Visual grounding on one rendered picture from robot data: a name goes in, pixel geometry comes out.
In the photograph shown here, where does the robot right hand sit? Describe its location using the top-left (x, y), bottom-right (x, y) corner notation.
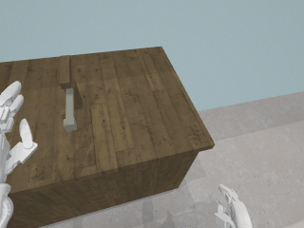
top-left (215, 184), bottom-right (253, 228)

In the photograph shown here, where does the robot left hand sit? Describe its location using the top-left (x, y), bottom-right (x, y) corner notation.
top-left (0, 81), bottom-right (38, 184)

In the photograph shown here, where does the tap lever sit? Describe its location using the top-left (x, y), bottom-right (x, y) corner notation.
top-left (63, 87), bottom-right (77, 132)

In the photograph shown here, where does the counter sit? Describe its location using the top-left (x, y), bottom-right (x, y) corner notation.
top-left (0, 47), bottom-right (215, 228)

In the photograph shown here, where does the left robot forearm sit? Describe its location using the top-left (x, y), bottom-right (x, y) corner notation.
top-left (0, 183), bottom-right (14, 228)

